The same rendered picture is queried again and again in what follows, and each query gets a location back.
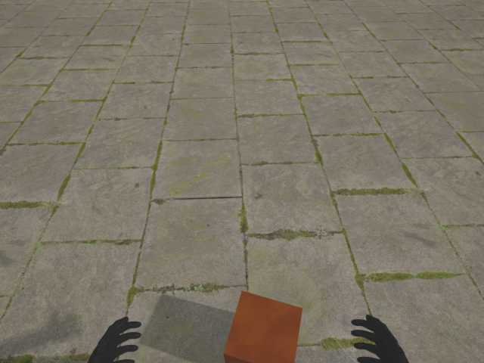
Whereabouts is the left robot hand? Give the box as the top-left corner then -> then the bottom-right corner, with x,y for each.
88,316 -> 141,363

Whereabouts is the carton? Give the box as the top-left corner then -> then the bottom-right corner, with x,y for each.
223,291 -> 303,363

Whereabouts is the right robot hand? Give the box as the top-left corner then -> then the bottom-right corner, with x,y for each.
351,315 -> 409,363

